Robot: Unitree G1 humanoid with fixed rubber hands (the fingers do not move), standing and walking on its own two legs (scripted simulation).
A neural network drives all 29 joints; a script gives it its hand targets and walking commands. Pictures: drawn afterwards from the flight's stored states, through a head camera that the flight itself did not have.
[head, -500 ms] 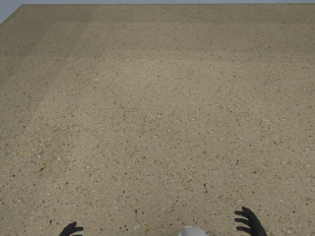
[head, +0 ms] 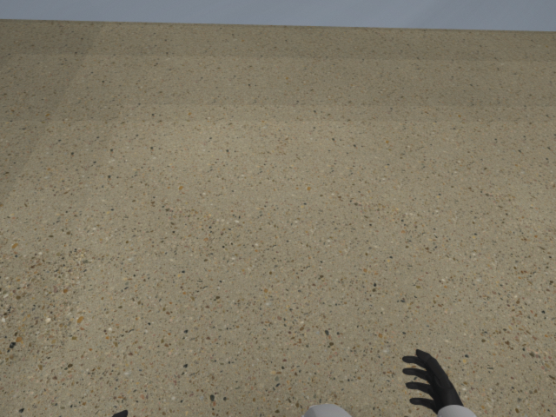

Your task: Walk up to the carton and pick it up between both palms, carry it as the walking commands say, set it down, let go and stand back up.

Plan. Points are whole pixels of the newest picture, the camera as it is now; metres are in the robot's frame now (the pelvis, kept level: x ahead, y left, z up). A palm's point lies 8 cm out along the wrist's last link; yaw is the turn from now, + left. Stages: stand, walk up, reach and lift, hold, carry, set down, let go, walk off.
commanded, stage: walk up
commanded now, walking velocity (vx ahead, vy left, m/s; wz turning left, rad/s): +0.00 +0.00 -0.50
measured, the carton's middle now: out of the picture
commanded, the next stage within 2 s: none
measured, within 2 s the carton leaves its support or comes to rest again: neither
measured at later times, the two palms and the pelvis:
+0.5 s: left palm out of the picture +0.13 +0.24 -0.12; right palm out of the picture +0.10 -0.26 -0.10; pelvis +0.00 +0.01 -0.01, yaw -13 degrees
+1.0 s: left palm (148, 367) +0.21 +0.21 -0.11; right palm out of the picture +0.03 -0.27 -0.13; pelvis +0.01 +0.01 -0.01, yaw -27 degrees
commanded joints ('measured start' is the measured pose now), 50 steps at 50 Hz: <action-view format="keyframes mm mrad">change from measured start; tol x32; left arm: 1 -32 136 44 -100 4 17 -12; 50 39 212 63 -58 6 -16 31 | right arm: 1 -31 -197 -57 -9 -15 -9 -20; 50 -40 -84 -47 -77 6 -21 19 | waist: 1 -29 234 -102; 6 50 195 -142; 9 91 -363 -165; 21 19 -250 -267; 25 -68 275 -322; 30 21 242 32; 50 49 -282 -245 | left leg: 1 214 327 -68 -198 617 173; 7 7 181 116 149 319 38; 9 -371 -64 12 530 -358 -37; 21 85 -90 -42 -49 -61 -36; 24 439 346 -291 -301 331 109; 28 7 415 -216 -393 0 185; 37 216 329 65 -90 529 107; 42 -381 -37 52 502 -351 -34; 50 -176 -65 -73 188 -211 -42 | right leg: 1 -242 -80 -167 38 -3 82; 6 120 -109 -164 -474 162 34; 9 281 -405 570 -634 1018 -186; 21 126 -190 381 -611 862 -157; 26 -281 -60 -78 134 -115 64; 38 29 -125 -174 -359 26 61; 42 275 -394 563 -648 888 -189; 50 267 -244 400 -579 995 -188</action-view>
